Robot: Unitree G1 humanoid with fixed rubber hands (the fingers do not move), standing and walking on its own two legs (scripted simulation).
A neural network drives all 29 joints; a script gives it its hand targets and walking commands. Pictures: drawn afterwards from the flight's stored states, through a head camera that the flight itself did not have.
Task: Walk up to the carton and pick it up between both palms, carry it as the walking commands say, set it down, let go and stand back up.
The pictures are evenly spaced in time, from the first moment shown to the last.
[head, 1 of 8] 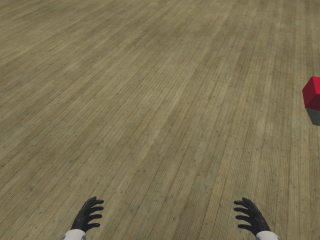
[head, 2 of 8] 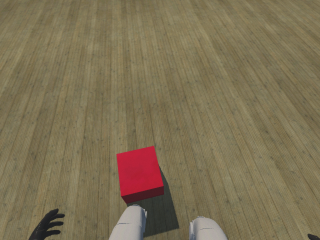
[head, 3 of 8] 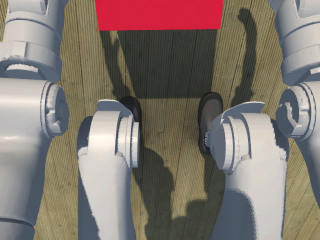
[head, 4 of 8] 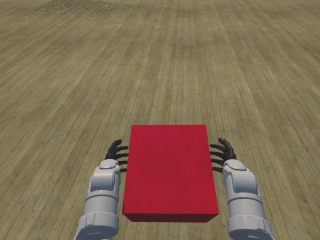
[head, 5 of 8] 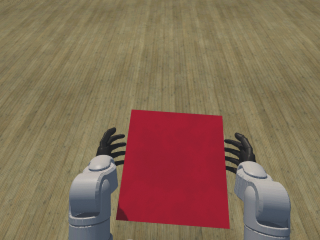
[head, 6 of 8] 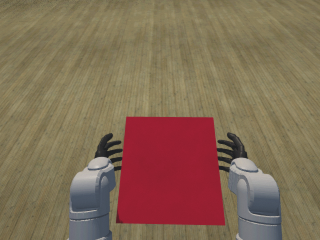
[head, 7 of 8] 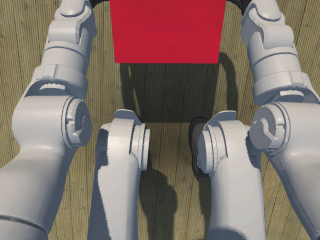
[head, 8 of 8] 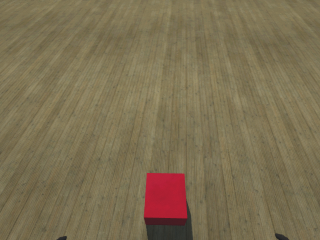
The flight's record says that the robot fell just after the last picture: no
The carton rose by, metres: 0.71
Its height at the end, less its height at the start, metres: +0.00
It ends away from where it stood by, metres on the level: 2.72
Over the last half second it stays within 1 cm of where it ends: yes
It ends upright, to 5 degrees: yes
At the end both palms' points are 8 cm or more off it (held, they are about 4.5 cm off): yes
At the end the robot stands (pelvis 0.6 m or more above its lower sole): yes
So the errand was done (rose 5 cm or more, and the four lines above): yes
